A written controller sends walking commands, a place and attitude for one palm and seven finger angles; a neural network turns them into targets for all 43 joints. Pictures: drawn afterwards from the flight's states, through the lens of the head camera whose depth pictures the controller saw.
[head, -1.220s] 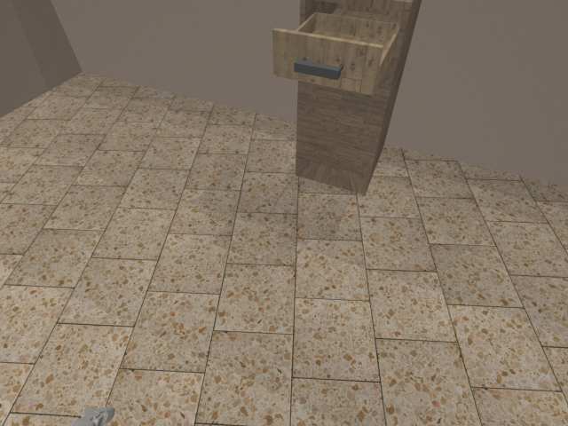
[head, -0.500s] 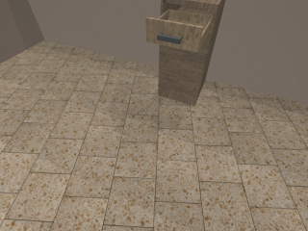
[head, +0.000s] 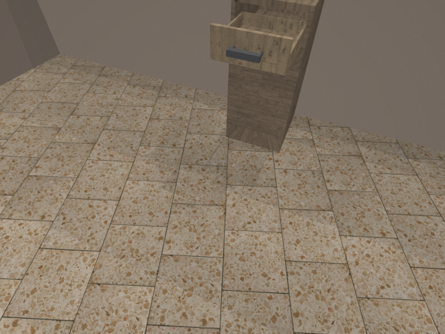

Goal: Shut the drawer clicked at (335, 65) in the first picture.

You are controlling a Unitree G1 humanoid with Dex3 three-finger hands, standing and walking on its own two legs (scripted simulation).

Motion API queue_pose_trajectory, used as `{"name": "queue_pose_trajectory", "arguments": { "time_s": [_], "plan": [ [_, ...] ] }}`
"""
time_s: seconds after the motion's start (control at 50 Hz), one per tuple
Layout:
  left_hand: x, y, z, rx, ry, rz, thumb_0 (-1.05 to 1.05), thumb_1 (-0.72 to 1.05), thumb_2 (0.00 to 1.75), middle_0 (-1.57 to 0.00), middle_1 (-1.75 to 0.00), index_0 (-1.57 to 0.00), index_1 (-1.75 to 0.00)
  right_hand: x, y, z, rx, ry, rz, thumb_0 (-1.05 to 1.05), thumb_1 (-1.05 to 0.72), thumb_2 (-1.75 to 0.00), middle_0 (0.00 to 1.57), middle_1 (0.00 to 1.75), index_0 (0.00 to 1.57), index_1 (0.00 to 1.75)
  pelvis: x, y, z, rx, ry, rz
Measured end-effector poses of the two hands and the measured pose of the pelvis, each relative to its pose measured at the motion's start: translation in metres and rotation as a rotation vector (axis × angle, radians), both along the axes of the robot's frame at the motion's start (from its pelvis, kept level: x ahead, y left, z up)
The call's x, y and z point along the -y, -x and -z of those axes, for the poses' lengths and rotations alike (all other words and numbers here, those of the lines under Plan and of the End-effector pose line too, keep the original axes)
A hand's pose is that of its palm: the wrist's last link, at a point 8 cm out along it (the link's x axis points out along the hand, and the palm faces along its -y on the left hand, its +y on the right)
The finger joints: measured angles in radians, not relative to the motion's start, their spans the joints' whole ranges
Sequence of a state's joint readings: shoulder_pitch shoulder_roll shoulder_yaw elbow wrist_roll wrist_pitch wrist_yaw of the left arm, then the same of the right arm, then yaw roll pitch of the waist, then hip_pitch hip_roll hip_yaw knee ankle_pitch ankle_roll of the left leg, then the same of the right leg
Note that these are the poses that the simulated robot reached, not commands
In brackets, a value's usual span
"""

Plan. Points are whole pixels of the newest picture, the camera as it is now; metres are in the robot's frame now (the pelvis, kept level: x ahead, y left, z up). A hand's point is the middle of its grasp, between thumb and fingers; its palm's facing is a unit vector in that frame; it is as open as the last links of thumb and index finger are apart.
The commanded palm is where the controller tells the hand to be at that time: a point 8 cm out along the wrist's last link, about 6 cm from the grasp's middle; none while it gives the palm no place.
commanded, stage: look at it before walking up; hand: left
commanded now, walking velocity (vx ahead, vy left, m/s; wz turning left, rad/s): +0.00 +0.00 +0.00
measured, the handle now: (245, 52) +1.11 -0.03 +0.00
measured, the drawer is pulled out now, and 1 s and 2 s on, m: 0.30 0.30 0.30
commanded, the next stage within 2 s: walk to a spot facing it in 0.22 s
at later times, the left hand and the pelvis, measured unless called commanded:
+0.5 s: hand out of the picture +0.06 +0.23 -0.17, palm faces +0.00 -0.96 -0.27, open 7.3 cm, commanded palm none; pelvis +0.03 +0.00 +0.00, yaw -1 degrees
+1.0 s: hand (167, 262) +0.32 +0.16 -0.19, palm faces -0.15 -0.97 -0.19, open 7.3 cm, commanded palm none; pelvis +0.20 -0.01 -0.02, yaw -6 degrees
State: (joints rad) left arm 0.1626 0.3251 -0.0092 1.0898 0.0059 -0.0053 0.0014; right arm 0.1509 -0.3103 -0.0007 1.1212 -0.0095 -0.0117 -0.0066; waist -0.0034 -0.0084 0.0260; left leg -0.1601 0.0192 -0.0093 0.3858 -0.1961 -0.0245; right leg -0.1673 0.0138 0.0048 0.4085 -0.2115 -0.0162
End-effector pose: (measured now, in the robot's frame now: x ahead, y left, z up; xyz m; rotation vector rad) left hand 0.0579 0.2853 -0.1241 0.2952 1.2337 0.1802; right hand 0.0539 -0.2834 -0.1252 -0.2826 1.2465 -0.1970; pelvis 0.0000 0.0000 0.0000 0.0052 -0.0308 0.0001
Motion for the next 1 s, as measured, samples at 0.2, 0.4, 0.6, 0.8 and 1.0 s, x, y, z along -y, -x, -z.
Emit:
{"name": "queue_pose_trajectory", "arguments": {
  "time_s": [0.2,0.4,0.6,0.8,1.0],
  "plan": [
    [-0.003,-0.003,-0.001,-0.009,-0.003,-0.003,0.0,0.91,0.9,-0.2,-0.3,-0.21,-0.3,-0.002,-0.011,-0.001,0.012,0.001,-0.006,0.0,-0.9,-0.9,0.2,0.3,0.2,0.3,-0.002,-0.005,-0.001,-0.003,-0.001,0.002],
    [-0.001,-0.005,0.0,-0.014,-0.008,-0.009,0.0,0.91,0.9,-0.2,-0.3,-0.21,-0.3,-0.005,-0.019,0.002,0.019,-0.009,-0.006,0.0,-0.9,-0.9,0.2,0.3,0.2,0.3,-0.002,-0.011,0.0,-0.004,-0.001,0.007],
    [0.02,0.026,0.032,-0.132,0.119,-0.093,0.0,0.91,0.9,-0.2,-0.3,-0.21,-0.3,-0.048,-0.002,0.018,-0.084,-0.062,0.039,0.0,-0.91,-0.9,0.19,0.3,0.2,0.3,-0.019,-0.052,0.011,-0.016,0.022,0.003],
    [0.032,-0.053,0.032,-0.204,0.169,-0.009,0.01,0.91,0.9,-0.2,-0.3,-0.2,-0.3,-0.103,0.044,0.007,-0.256,-0.128,0.231,0.0,-0.91,-0.9,0.2,0.3,0.2,0.3,-0.023,-0.113,0.004,-0.033,0.004,0.069],
    [0.079,-0.261,0.034,0.044,0.139,0.14,0.01,0.93,0.9,-0.19,-0.3,-0.2,-0.3,-0.107,0.035,0.018,-0.475,-0.219,0.366,0.0,-0.9,-0.9,0.2,0.3,0.2,0.3,0.015,-0.201,0.024,-0.028,-0.001,0.109]
  ]
}}
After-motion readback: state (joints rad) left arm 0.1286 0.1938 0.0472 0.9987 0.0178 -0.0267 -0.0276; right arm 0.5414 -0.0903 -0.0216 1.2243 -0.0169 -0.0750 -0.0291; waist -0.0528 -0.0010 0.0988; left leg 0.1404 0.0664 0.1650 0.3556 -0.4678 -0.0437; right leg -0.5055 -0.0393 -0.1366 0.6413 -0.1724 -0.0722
